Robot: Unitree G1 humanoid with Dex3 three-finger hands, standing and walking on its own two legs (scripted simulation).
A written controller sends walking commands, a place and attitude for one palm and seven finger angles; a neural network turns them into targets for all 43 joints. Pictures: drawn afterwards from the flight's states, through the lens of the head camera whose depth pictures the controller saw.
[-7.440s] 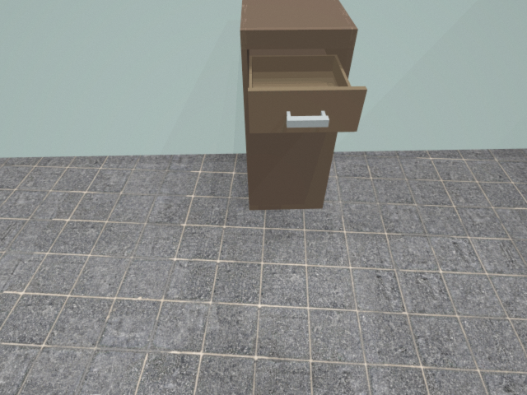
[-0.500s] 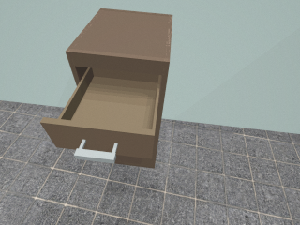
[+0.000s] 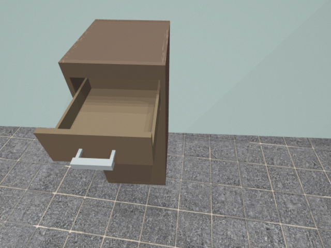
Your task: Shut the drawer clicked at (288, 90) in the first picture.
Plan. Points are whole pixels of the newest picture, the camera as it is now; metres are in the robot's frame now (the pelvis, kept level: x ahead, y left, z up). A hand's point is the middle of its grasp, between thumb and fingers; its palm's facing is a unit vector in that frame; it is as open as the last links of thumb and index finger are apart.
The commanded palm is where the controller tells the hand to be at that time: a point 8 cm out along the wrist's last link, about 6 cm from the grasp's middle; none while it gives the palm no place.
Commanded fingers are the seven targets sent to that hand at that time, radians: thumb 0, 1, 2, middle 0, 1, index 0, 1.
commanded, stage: come to a stop and stand still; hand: left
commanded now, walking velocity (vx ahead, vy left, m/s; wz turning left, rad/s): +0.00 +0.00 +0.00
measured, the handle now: (94, 158) +0.37 +0.23 -0.01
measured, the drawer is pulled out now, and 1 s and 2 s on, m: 0.28 0.28 0.28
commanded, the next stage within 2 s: look again from close up in 0.98 s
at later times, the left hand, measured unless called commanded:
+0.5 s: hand out of the picture +0.00 +0.14 -0.17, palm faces +0.00 -0.99 -0.14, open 7.4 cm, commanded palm none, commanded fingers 0.00 0.90 0.90 -0.20 -0.30 -0.20 -0.30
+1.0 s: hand out of the picture +0.04 +0.16 -0.16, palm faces +0.00 -0.98 -0.18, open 7.4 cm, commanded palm none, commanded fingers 0.00 0.90 0.90 -0.20 -0.30 -0.20 -0.30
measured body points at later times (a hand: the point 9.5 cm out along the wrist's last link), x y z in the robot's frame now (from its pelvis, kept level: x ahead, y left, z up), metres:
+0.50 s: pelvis +0.02 -0.02 +0.01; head +0.02 -0.01 +0.46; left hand +0.00 +0.19 -0.15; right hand -0.02 -0.22 -0.15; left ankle +0.07 +0.10 -0.73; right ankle +0.00 -0.10 -0.73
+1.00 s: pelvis +0.05 -0.01 +0.02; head +0.05 +0.00 +0.47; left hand +0.04 +0.21 -0.15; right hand +0.05 -0.23 -0.14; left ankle +0.07 +0.10 -0.73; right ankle +0.00 -0.10 -0.73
